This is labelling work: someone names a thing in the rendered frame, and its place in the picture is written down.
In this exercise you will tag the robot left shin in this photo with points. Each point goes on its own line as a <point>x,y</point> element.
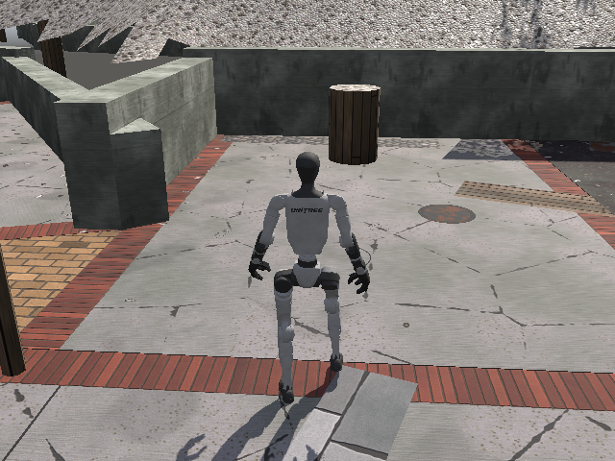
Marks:
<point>286,358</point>

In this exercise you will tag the robot shin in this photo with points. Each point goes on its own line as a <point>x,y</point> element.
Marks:
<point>334,328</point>
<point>286,358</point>

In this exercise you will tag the right robot upper arm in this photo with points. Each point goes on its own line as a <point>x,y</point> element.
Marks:
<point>342,219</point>

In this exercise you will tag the left robot hand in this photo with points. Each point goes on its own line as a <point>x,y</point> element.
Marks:
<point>262,266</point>

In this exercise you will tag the right robot hand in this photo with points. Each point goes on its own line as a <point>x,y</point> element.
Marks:
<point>364,279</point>

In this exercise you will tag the left robot forearm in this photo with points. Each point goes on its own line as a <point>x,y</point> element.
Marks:
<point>259,251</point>

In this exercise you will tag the robot right shin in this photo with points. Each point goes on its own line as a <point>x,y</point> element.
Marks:
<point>334,328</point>

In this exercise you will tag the right robot forearm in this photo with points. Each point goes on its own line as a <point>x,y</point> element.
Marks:
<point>356,257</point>

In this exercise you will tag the left robot upper arm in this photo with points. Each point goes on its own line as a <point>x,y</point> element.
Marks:
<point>271,218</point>

